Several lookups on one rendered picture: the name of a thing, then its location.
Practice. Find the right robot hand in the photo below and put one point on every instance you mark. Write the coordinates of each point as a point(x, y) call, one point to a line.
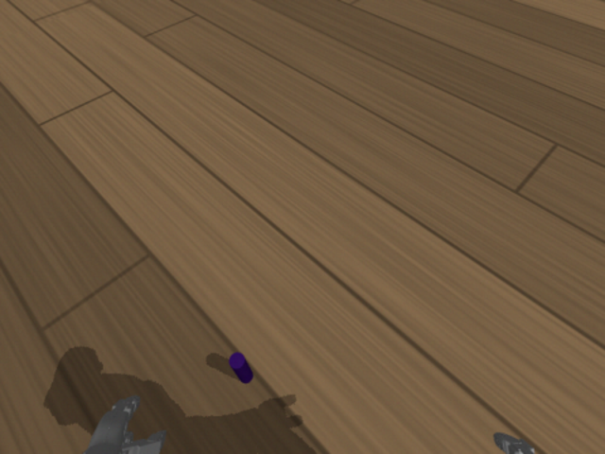
point(511, 445)

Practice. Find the can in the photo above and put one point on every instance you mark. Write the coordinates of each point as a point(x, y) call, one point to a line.
point(241, 367)

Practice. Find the left robot hand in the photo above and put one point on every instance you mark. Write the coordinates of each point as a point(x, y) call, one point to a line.
point(113, 427)

